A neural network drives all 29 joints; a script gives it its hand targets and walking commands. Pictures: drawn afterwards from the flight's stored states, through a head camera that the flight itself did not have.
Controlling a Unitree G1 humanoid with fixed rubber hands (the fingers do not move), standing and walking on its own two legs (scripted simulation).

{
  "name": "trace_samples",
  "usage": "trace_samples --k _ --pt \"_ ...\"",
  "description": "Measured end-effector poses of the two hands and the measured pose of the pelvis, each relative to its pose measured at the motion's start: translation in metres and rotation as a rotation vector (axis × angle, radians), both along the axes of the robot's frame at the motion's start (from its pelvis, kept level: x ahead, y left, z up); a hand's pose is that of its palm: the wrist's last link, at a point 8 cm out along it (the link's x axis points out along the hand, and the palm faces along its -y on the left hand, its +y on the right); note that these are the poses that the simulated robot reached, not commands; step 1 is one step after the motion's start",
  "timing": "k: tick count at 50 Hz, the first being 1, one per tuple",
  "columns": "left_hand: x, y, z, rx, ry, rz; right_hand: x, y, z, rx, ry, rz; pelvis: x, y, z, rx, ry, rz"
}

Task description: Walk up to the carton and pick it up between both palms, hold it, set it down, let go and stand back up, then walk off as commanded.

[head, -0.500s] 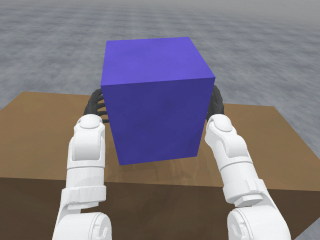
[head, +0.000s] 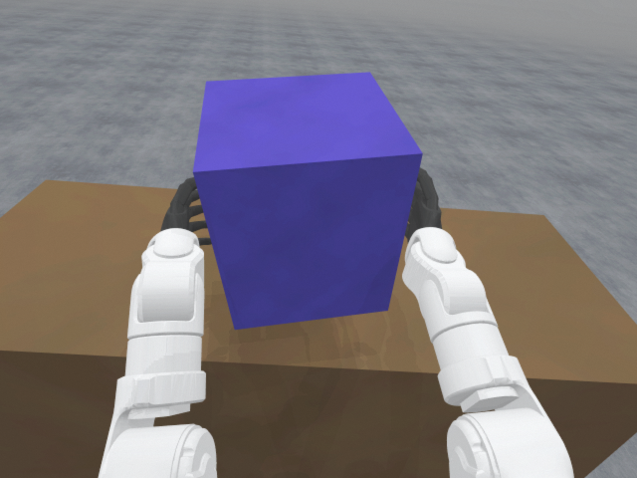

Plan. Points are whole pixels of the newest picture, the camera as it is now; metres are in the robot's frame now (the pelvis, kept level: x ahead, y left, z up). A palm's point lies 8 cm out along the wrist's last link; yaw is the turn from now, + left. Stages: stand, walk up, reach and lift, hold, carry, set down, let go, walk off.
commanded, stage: hold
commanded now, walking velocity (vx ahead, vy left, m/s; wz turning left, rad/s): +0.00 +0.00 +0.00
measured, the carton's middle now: (301, 201) +0.41 +0.01 +0.21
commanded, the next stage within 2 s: none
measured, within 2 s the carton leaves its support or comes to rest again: neither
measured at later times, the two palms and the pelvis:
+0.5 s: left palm (184, 236) +0.36 +0.15 +0.19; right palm (424, 227) +0.35 -0.15 +0.21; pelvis +0.00 +0.00 +0.00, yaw +0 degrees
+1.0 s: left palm (184, 237) +0.36 +0.15 +0.19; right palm (423, 230) +0.36 -0.15 +0.20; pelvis +0.00 +0.00 +0.00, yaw +0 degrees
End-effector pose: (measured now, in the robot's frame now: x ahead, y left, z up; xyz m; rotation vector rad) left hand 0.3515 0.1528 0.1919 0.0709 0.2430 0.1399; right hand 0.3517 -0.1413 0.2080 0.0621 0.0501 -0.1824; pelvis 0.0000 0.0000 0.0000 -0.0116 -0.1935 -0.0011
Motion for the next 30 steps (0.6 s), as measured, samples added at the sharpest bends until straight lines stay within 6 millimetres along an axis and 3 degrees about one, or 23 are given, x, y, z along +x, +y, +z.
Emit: trace_samples --k 16,30 --pt "0.003 -0.005 -0.003 0.005 0.02 -0.012 0.001 -0.006 -0.006 -0.003 0.02 -0.008 -0.003 0.002 0.0 0.001 -0.006 -0.006" --pt "0.002 -0.005 0.005 0.009 -0.023 -0.005 0.001 -0.004 0.006 -0.006 -0.022 -0.004 0.002 -0.001 0.0 -0.003 -0.006 -0.002"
